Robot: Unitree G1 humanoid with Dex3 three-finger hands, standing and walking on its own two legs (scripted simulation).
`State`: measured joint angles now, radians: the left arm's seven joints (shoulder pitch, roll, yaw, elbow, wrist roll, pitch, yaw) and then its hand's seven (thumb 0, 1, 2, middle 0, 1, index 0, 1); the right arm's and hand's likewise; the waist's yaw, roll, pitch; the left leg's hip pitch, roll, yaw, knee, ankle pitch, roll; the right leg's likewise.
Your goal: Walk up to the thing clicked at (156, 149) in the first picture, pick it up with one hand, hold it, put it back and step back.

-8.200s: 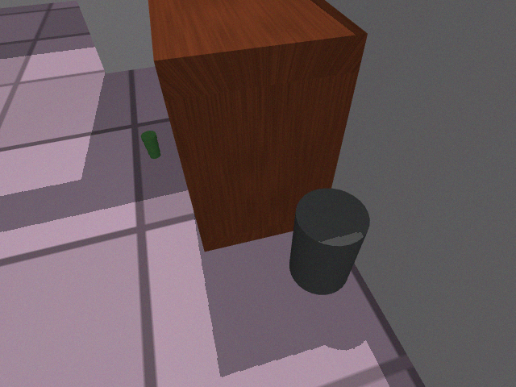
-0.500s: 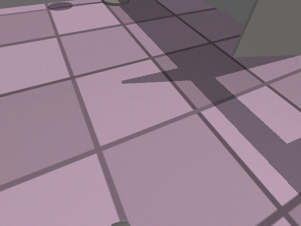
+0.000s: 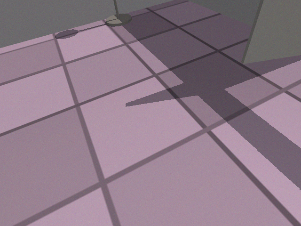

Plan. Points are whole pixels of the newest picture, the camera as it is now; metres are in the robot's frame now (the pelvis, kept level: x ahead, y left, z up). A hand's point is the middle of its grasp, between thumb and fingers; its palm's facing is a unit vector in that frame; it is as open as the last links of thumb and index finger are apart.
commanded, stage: walk up
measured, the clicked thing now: out of the picture +0.35 -1.30 -0.68
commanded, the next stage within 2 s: stand in 1.22 s
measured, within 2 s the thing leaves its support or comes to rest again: neither
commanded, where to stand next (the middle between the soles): +0.19 +0.03 m, yaw +0 degrees
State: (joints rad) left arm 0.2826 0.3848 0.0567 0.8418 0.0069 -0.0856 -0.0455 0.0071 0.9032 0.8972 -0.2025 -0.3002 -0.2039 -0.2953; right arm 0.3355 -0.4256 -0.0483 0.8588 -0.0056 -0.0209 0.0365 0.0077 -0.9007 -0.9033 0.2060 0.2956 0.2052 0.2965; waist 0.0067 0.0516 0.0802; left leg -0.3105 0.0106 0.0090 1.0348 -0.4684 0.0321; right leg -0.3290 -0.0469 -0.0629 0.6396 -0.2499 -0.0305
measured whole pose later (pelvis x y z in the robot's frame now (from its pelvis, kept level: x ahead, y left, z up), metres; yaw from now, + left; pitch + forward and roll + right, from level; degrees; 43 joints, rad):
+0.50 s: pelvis +0.10 +0.04 +0.00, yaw +2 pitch -2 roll -1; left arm 0.25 0.40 0.01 0.90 -0.01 -0.01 0.00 0.01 0.90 0.90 -0.20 -0.30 -0.20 -0.30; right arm 0.18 -0.35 -0.02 0.88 -0.02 -0.03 0.02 0.00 -0.90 -0.90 0.21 0.30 0.21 0.30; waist 0.01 -0.05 0.12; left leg -0.37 0.03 0.04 0.59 -0.19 0.02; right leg -0.32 -0.03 -0.02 0.84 -0.53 -0.03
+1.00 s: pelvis +0.12 +0.03 +0.02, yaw +0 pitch -3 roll +0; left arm 0.13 0.37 0.00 1.08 0.00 -0.03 0.00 0.01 0.90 0.90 -0.20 -0.30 -0.20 -0.30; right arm 0.09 -0.36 0.00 1.10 0.00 0.00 0.03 0.01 -0.90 -0.90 0.21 0.30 0.21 0.30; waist 0.00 0.02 0.07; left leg -0.24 0.04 0.06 0.44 -0.15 0.00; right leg -0.14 -0.03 -0.01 0.45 -0.26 0.02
